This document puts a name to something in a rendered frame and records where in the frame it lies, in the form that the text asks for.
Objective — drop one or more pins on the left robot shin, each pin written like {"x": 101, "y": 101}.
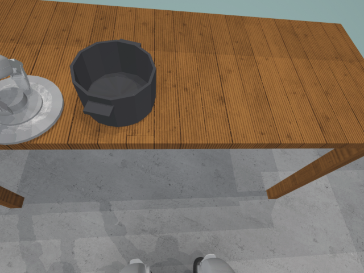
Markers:
{"x": 135, "y": 261}

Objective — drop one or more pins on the pot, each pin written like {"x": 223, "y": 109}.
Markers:
{"x": 115, "y": 81}

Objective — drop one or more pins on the right robot thigh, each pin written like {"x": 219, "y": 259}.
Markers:
{"x": 214, "y": 265}

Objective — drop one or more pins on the table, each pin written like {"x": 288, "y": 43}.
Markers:
{"x": 222, "y": 82}

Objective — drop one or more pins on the lid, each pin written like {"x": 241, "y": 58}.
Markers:
{"x": 43, "y": 108}

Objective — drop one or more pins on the knob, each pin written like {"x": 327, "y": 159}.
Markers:
{"x": 14, "y": 98}

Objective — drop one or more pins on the left robot hand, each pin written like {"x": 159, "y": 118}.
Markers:
{"x": 14, "y": 69}

